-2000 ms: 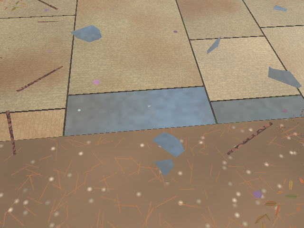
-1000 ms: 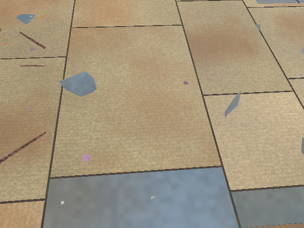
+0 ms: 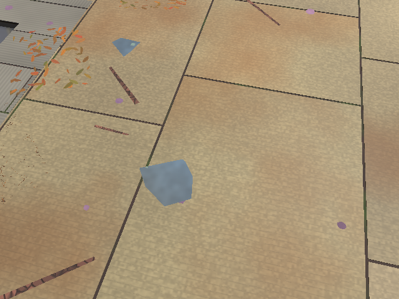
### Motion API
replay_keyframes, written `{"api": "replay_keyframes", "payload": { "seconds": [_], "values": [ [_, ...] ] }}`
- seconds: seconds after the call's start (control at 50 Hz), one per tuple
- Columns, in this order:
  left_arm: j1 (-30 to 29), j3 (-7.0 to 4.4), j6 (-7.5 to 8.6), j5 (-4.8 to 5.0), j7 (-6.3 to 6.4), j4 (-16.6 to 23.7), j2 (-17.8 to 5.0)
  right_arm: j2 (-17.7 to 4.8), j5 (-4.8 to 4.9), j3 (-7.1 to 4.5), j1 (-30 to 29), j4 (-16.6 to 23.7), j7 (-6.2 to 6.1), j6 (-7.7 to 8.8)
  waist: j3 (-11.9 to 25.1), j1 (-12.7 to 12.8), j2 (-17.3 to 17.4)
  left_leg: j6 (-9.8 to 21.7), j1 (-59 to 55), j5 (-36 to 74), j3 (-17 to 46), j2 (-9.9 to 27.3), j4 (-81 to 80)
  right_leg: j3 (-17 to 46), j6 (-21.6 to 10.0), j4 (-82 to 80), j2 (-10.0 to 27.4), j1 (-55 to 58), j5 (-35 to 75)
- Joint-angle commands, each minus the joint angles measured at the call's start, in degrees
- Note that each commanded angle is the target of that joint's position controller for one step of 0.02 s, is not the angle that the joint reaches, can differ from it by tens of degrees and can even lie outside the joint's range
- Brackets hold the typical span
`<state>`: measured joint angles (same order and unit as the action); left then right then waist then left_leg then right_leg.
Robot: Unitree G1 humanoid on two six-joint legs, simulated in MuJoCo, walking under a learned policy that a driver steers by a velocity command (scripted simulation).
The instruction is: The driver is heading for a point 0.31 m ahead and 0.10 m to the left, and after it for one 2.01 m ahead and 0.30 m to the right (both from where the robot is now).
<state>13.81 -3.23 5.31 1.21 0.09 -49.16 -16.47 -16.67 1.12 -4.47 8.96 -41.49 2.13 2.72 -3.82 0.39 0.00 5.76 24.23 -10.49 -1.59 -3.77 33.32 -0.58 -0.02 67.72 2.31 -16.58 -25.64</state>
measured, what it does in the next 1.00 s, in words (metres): walks ahead: right foot, then left foot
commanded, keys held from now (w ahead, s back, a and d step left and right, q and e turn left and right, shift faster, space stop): w+q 0.16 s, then q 0.22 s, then e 0.62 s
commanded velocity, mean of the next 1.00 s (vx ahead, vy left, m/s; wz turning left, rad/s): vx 0.20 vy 0.00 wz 0.11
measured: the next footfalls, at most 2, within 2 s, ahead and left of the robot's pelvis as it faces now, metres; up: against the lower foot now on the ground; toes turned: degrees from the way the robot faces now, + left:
right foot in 0.36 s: +0.41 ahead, -0.10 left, +0.00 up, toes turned +16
left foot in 0.68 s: +0.30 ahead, +0.12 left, +0.00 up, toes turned +9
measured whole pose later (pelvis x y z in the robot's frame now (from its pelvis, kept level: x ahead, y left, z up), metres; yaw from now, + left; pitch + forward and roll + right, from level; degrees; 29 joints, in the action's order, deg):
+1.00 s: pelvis +0.30 -0.04 +0.00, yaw +2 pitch +1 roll +0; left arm 9.5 -4.6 -2.5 1.3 -1.8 -40.5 -18.0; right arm -16.4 0.9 -4.4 8.9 -40.5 -2.5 -1.3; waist -2.3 -0.3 0.9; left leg -3.2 14.0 -19.3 -4.8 5.9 32.7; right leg -2.6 1.5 36.3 0.5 -20.1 -15.2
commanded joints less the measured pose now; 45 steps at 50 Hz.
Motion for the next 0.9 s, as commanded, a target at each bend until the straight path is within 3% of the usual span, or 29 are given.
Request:
{"api": "replay_keyframes", "payload": {
  "seconds": [0.02,0.04,0.1,0.2,0.28,0.32,0.34,0.36,0.38,0.4,0.42,0.44,0.46,0.48,0.5,0.54,0.58,0.62,0.66,0.68,0.7,0.72,0.74,0.76,0.78,0.8,0.86,0.9],
  "values": [
    [-4.07,-1.73,2.95,-1.03,0.06,6.44,-7.61,-6.19,-0.39,-1.65,5.03,2.73,-0.66,0.99,7.31,-1.55,0.62,11.48,-22.97,7.31,24.69,15.35,-18.19,5.25,-0.57,-0.56,4.28,-23.13,5.83],
    [-3.07,-1.94,2.14,-1.4,0.01,6.35,-7.58,-5.77,-0.86,-1.4,3.65,3.59,-0.89,0.96,6.6,-0.09,1.8,11.33,-18.67,9.92,23.16,14.13,-19.52,5.34,0.11,-2.34,4.78,-19.81,7.33],
    [-3.62,-1.61,0.54,-2.12,0.24,7.22,-5.45,-7.83,-0.57,-1.95,4.52,3.64,-1.84,1.22,5.37,0.7,2.05,11.62,-12.29,16.52,18.52,12.21,-21.2,3.63,3.05,-10.04,4.01,-17.93,11.89],
    [-14.33,-0.51,0.74,-1.96,-0.14,10.7,-3.02,-9.3,-0.16,-2.51,8.29,2.49,-3.18,0.21,3.0,-3.16,4.36,6.77,-8.0,17.05,13.67,7.33,-18.27,2.17,4.33,-32.23,-1.04,-12.99,29.24],
    [-15.74,-1.31,1.05,-1.44,-0.98,12.13,-5.22,-8.7,0.24,-2.6,11.07,1.49,-3.92,-1.44,5.41,-3.49,6.2,3.94,-12.99,17.81,19.04,8.54,-10.79,4.18,2.91,-38.99,-3.94,-9.22,30.14],
    [-12.66,-2.04,1.39,-1.62,-1.15,11.52,-6.85,-8.1,0.02,-2.57,9.09,2.61,-4.47,-1.97,6.65,-1.43,7.48,2.63,-15.92,19.01,22.76,9.06,-5.1,5.26,1.22,-40.81,-3.74,-6.92,26.8],
    [-9.18,-2.33,1.72,-2.04,-0.99,10.68,-7.29,-7.43,0.1,-2.36,6.93,3.61,-4.55,-2.07,7.97,0.88,7.33,1.03,-15.56,18.81,22.61,7.33,-0.64,4.4,0.01,-44.05,-3.05,-2.2,30.33],
    [-4.98,-2.8,2.02,-3.12,-0.64,10.45,-9.37,-4.98,-0.36,-1.57,6.8,4.92,-4.42,-1.89,13.28,2.46,4.33,-1.33,-12.34,13.78,20.45,3.79,8.99,7.53,-2.72,-43.68,2.43,8.45,41.05],
    [-1.51,-2.99,1.62,-3.99,-0.18,10.68,-12.08,-0.8,-1.73,-0.38,14.27,5.15,-4.23,-1.79,20.84,-0.14,-8.91,-4.75,0.05,-21.03,14.86,-2.41,25.84,19.77,-8.91,-38.09,16.72,26.03,66.06],
    [1.44,-3.36,0.41,-2.69,-0.68,9.0,-12.46,-3.94,-0.08,-0.23,23.24,4.8,-3.81,-1.57,28.77,-2.17,-20.48,-6.76,9.71,-33.44,12.52,-3.44,39.27,39.01,-18.77,-40.68,26.55,34.04,55.72],
    [-1.78,-2.39,-0.24,-2.03,-0.78,10.95,-8.39,-8.56,0.45,-1.35,21.06,2.75,-3.98,-2.21,24.89,-0.69,-11.36,-8.55,11.73,-27.79,14.18,-0.18,44.48,37.4,-17.55,-44.0,22.43,28.57,41.37],
    [-4.53,-1.26,-0.99,-2.27,-0.7,11.42,-5.31,-9.6,0.28,-1.61,14.3,3.38,-4.29,-3.22,18.43,0.66,-7.1,-9.46,12.82,-23.72,11.71,1.03,44.86,29.12,-14.84,-44.98,18.2,22.16,34.2],
    [-7.22,-0.03,-1.54,-2.62,-0.91,11.23,-2.99,-8.62,-0.28,-1.43,11.3,3.24,-4.63,-4.26,14.22,0.22,-4.05,-9.93,10.78,-21.84,10.8,2.53,41.76,23.8,-13.35,-46.37,14.54,14.69,30.7],
    [-9.67,0.71,-1.86,-2.64,-1.12,10.63,-1.69,-6.83,-0.94,-1.04,10.12,3.75,-4.7,-4.9,11.06,-1.45,-4.46,-9.96,7.03,-20.12,10.71,4.7,35.19,20.91,-12.32,-48.05,12.15,7.68,27.65],
    [-11.11,0.55,-2.22,-2.65,-1.36,10.0,-2.53,-4.62,-1.19,-0.39,10.16,3.8,-4.5,-5.16,8.36,-2.83,-6.45,-9.81,2.07,-19.46,8.05,5.46,26.67,16.9,-10.8,-49.78,8.88,1.77,27.44],
    [-11.06,-0.45,-2.74,-2.31,-1.36,9.35,-5.03,-2.05,-1.76,0.5,9.56,3.57,-4.54,-4.48,8.35,-2.45,-9.43,-10.09,-4.53,-19.34,4.22,4.02,14.36,13.48,-11.19,-49.63,6.09,-0.51,34.82],
    [-9.05,-1.43,-3.25,-1.5,-1.06,8.89,-7.53,-2.96,-1.5,0.35,9.07,3.08,-4.58,-4.02,11.45,-1.72,-9.35,-9.84,-7.84,-12.56,4.3,3.17,7.37,15.84,-12.64,-48.59,7.54,2.79,35.17],
    [-9.68,-1.88,-4.0,-0.64,-0.77,9.37,-8.85,-4.04,-1.31,-0.02,8.8,2.54,-4.51,-4.18,11.3,-2.26,-8.38,-8.44,-11.49,-5.13,3.82,2.36,0.58,17.82,-12.16,-48.94,7.86,1.44,25.64],
    [-9.79,-1.72,-4.75,0.06,-0.38,9.53,-8.14,-4.83,-1.9,-0.35,7.26,3.07,-4.34,-4.14,8.84,-2.78,-7.35,-5.76,-16.3,-0.58,3.8,2.76,-5.87,18.72,-9.24,-49.26,6.06,-4.31,13.01],
    [-9.03,-1.36,-4.76,-0.14,-0.33,9.49,-6.97,-6.71,-2.52,-0.78,6.97,4.01,-4.53,-4.03,8.31,-2.79,-4.94,-3.52,-19.32,-0.37,7.28,7.08,-7.39,18.16,-6.83,-47.37,4.56,-8.61,7.28],
    [-8.37,-1.05,-4.59,-0.45,-0.43,10.21,-5.2,-10.09,-2.98,-1.72,6.4,4.3,-4.8,-4.2,6.84,-1.34,2.82,-0.24,-18.63,-4.45,11.97,12.69,-9.59,12.48,-3.86,-42.95,-0.16,-13.18,1.68],
    [-8.7,-0.94,-4.49,-0.26,-0.33,10.72,-4.65,-9.8,-3.12,-2.04,6.75,3.54,-4.72,-4.22,6.09,-1.36,10.68,3.3,-14.01,-7.07,16.79,16.98,-14.02,4.82,-1.58,-35.23,-4.82,-12.11,0.6],
    [-7.68,-1.41,-4.41,-0.38,-0.33,10.31,-5.41,-9.11,-3.28,-1.86,3.6,4.76,-4.79,-3.84,4.87,-1.34,13.54,5.8,-13.1,-2.01,20.33,21.09,-16.28,1.93,-0.24,-25.91,-5.44,-12.82,-0.22],
    [-6.9,-2.23,-4.69,-0.32,-0.28,9.84,-6.8,-8.26,-3.42,-1.69,2.35,5.48,-5.08,-3.27,4.9,-1.68,12.93,7.32,-14.14,7.43,20.88,23.29,-15.67,2.22,0.7,-16.83,-4.4,-15.3,-4.35],
    [-5.07,-2.98,-5.29,-0.22,-0.08,9.11,-7.71,-7.7,-2.9,-1.51,1.34,5.75,-5.29,-2.66,5.02,-1.13,10.37,7.83,-15.22,16.22,19.33,23.75,-14.49,3.19,1.76,-9.7,-3.82,-17.22,-6.04],
    [-3.55,-3.13,-5.93,-0.21,0.07,8.8,-7.19,-7.14,-2.11,-1.34,0.06,5.82,-5.38,-2.18,5.4,-0.28,8.47,7.37,-16.91,22.48,16.84,23.58,-12.84,4.11,2.6,-6.14,-2.61,-18.84,-5.37],
    [-4.53,-1.87,-6.98,0.16,-0.34,9.88,-3.46,-7.37,-1.3,-1.71,-1.52,5.2,-5.17,-2.69,5.65,-0.71,7.97,4.95,-18.34,26.32,8.41,19.61,-10.96,0.74,4.21,-12.48,-1.03,-17.16,-0.03],
    [-6.71,-1.44,-7.06,0.35,-1.27,11.69,-3.2,-8.53,-1.29,-2.28,-0.89,4.81,-5.12,-3.53,7.07,-2.17,9.91,4.76,-18.03,26.17,5.76,19.19,-10.15,-1.7,4.09,-19.63,-1.23,-11.99,2.64]
  ]
}}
